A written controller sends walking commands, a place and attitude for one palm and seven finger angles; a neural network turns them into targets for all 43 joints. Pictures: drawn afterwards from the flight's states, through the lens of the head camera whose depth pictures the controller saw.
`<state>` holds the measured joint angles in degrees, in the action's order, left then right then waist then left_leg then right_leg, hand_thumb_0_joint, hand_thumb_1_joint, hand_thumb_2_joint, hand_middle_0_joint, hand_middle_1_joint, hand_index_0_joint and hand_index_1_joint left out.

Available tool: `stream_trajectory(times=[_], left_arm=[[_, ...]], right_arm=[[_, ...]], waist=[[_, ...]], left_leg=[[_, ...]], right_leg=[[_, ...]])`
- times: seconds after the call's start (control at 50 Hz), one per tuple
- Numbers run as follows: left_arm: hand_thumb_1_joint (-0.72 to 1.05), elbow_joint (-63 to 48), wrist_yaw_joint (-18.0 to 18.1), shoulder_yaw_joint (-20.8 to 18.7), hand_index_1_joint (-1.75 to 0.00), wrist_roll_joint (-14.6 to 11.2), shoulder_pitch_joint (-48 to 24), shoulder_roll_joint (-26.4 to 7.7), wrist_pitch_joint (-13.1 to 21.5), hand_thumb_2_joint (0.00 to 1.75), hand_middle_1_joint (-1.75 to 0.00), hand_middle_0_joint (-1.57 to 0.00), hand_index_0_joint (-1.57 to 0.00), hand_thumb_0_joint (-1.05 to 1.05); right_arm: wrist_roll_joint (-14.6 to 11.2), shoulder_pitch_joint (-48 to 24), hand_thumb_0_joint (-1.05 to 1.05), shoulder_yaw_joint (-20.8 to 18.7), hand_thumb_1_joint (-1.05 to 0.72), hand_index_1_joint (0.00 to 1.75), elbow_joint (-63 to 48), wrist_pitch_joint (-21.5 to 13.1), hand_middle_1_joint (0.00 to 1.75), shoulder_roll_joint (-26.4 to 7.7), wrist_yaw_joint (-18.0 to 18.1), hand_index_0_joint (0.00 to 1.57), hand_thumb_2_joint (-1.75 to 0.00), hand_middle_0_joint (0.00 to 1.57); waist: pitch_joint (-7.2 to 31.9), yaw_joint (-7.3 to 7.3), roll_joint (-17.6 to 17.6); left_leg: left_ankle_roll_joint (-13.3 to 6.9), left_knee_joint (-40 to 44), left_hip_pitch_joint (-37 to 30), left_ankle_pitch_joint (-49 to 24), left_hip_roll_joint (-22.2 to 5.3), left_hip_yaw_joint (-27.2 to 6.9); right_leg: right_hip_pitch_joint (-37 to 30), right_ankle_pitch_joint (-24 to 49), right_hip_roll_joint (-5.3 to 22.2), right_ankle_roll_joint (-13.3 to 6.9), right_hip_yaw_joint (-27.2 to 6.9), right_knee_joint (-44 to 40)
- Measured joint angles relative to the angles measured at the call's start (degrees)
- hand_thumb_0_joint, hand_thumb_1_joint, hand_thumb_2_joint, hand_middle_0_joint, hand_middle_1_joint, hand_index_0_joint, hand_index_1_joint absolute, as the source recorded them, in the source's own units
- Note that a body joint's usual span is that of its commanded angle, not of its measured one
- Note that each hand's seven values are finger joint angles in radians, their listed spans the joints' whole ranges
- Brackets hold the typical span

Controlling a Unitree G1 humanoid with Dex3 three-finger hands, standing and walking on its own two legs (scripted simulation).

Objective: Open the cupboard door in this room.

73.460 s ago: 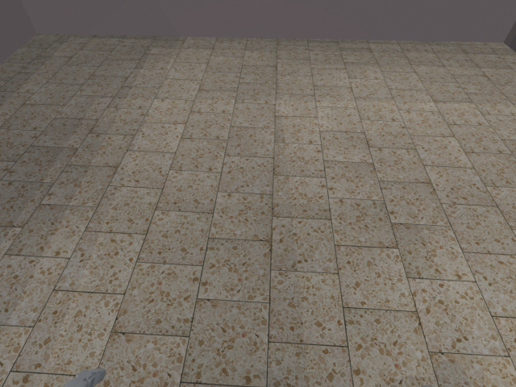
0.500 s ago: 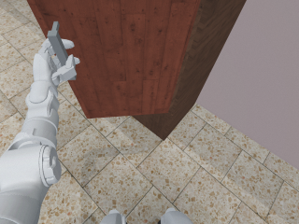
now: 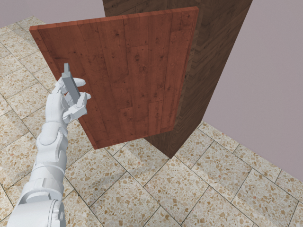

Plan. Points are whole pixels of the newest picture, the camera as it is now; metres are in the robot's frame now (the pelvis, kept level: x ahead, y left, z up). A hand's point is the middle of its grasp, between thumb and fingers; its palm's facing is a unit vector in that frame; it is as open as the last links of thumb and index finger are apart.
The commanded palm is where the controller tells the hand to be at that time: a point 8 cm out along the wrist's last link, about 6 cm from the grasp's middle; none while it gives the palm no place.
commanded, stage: pull the door open along its arc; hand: left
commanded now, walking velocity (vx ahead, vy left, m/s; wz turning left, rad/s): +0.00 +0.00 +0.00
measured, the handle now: (75, 90) +0.48 +0.20 +0.08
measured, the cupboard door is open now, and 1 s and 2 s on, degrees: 56 87 88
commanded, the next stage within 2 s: open thumb and fingers to let go in 0.60 s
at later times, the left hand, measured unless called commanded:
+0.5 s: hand (119, 148) +0.29 +0.07 +0.09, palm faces +0.42 -0.91 +0.01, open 6.3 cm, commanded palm +0.22 +0.13 +0.08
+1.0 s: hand (122, 154) +0.28 +0.06 +0.09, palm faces +0.46 -0.89 +0.00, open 8.0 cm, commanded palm +0.23 +0.10 +0.08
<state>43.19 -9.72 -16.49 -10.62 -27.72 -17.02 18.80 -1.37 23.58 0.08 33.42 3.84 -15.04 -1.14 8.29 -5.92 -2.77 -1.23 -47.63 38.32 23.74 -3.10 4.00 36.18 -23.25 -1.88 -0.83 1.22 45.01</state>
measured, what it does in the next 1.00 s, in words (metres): stands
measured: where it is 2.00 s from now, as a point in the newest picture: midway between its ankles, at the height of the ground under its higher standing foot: outside the picture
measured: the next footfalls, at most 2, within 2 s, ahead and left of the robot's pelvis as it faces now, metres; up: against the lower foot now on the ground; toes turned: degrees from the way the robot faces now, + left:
none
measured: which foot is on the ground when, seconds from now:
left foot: down 0.00-1.00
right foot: down 0.00-1.00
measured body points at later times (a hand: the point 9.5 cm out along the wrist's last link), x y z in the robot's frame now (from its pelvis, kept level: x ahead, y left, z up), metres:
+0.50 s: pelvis +0.00 -0.03 +0.01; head +0.00 -0.05 +0.46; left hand +0.26 +0.11 +0.09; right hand +0.21 -0.22 -0.07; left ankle -0.01 +0.10 -0.70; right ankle -0.02 -0.11 -0.70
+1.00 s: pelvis -0.01 -0.05 +0.01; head +0.00 -0.07 +0.46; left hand +0.25 +0.11 +0.09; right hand +0.18 -0.25 -0.10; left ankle -0.01 +0.10 -0.70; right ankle -0.02 -0.11 -0.70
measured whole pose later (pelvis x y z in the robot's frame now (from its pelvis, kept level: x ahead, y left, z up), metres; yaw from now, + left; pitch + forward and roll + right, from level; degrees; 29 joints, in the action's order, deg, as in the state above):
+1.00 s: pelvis -0.01 -0.05 +0.01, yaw +6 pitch +5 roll +1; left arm 4.0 31.3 11.0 2.1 5.2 5.9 7.0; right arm 3.4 11.1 0.0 34.0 3.4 -11.8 0.6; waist 4.7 0.0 -2.9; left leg 2.0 -42.3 26.6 20.3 -1.2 -1.0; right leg 24.3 -24.4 -0.5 -4.0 6.1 43.8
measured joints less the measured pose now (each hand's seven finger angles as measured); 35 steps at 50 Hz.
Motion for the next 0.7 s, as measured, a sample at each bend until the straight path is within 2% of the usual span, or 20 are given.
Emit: stream_trajectory(times=[0.06, 0.14, 0.22, 0.3, 0.46, 0.56, 0.7], left_arm=[[0.72, -9.33, 0.98, 2.84, -1.32, -1.33, 8.02, 3.45, -1.43, 0.75, -1.33, -0.34, -0.31, 0.01], [0.71, -22.76, 10.47, 8.22, -1.29, -0.78, 18.13, 11.01, -3.98, 0.74, -1.32, -0.34, -0.32, 0.02], [0.68, -32.75, 18.74, 14.52, -1.29, 2.53, 26.64, 16.36, -6.22, 0.72, -1.32, -0.34, -0.34, 0.02], [0.67, -38.07, 25.62, 20.09, -1.3, 5.68, 31.33, 19.23, -9.01, 0.71, -1.29, -0.35, -0.36, 0.03], [0.66, -41.66, 37.65, 25.19, -1.31, 11.41, 33.93, 22.92, -15.05, 0.74, -1.24, -0.34, -0.35, 0.03], [0.67, -43.19, 39.77, 26.76, -1.32, 13.35, 35.87, 22.84, -16.34, 0.74, -1.24, -0.33, -0.34, 0.03], [0.67, -45.2, 40.27, 29.62, -1.32, 13.1, 38.18, 21.81, -15.25, 0.75, -1.28, -0.31, -0.33, 0.02]], right_arm=[[-0.3, -1.55, 0.01, -0.28, -0.91, 0.3, -1.18, -0.73, 0.3, 0.3, -0.31, 0.2, -0.9, 0.2], [0.09, -4.92, 0.01, -0.52, -0.91, 0.3, -2.39, -2.1, 0.3, 1.02, -1.18, 0.19, -0.9, 0.2], [1.23, -9.06, 0.01, 0.09, -0.91, 0.3, -3.67, -2.04, 0.3, 2.43, -1.69, 0.19, -0.9, 0.2], [2.35, -12.65, 0.01, 1.04, -0.91, 0.3, -4.74, -0.91, 0.3, 3.91, -1.17, 0.19, -0.9, 0.2], [4.04, -15.25, 0.01, 2.04, -0.9, 0.3, -5.05, 1.98, 0.3, 5.39, 0.06, 0.2, -0.9, 0.2], [4.71, -13.96, 0.01, 1.79, -0.9, 0.3, -3.71, 2.87, 0.3, 5.34, 0.49, 0.2, -0.9, 0.2], [4.78, -11.7, 0.01, 0.61, -0.9, 0.3, -1.72, 1.76, 0.3, 3.52, 0.65, 0.2, -0.9, 0.2]], waist=[[0.16, 1.27, -0.03], [-0.34, 3.09, -0.14], [-0.83, 4.23, 0.37], [-1.74, 4.97, 0.83], [-2.16, 5.4, 0.62], [-1.97, 5.24, 0.48], [-3.22, 4.82, -0.34]], left_leg=[[0.03, 1.41, -2.65, -0.15, 0.12, 0.45], [0.15, 2.98, -5.76, -0.52, 0.54, 0.66], [0.44, 4.05, -8.34, -0.9, 1.01, 0.54], [1.02, 4.68, -10.7, -1.24, 1.2, -0.29], [2.44, 5.61, -13.23, -1.88, 0.95, -2.48], [3.15, 6.14, -13.96, -2.08, 0.91, -3.43], [3.51, 5.93, -14.12, -2.22, 1.05, -4.74]], right_leg=[[-2.35, 0.1, 0.07, 0.06, -0.45, -1.09], [-5.19, 0.14, 0.43, 0.11, -0.65, -2.04], [-7.4, -0.22, 0.85, -0.13, -0.5, -2.0], [-9.8, -0.6, 1.0, -0.69, 0.32, -2.03], [-13.0, -0.89, 0.63, -2.11, 2.49, -2.82], [-13.84, -1.32, 0.52, -2.79, 3.41, -2.87], [-14.45, -1.77, 0.58, -3.38, 4.67, -2.62]])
